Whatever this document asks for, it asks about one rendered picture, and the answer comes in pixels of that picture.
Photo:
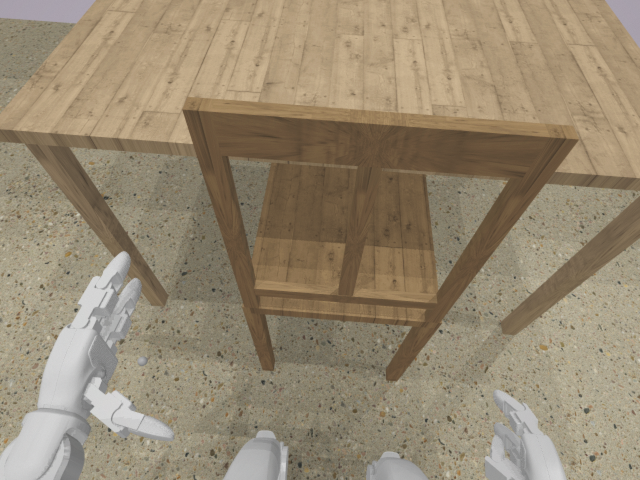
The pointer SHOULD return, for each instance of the chair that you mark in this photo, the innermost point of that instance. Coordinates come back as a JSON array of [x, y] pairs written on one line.
[[356, 244]]

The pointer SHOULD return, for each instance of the robot thigh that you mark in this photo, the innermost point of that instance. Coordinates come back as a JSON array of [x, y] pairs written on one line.
[[260, 459], [391, 468]]

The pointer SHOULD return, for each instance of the table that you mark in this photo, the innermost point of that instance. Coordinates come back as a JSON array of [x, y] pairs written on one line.
[[121, 76]]

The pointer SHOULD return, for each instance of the robot left forearm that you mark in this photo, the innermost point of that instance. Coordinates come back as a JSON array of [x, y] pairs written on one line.
[[49, 447]]

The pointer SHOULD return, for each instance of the robot right hand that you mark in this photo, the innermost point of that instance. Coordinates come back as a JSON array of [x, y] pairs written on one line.
[[533, 457]]

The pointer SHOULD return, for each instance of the robot right thigh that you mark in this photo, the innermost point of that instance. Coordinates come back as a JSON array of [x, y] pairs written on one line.
[[391, 468]]

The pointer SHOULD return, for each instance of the robot left hand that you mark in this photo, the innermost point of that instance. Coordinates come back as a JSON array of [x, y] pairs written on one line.
[[86, 346]]

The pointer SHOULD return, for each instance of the robot left thigh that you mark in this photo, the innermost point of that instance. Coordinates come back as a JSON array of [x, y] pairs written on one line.
[[260, 459]]

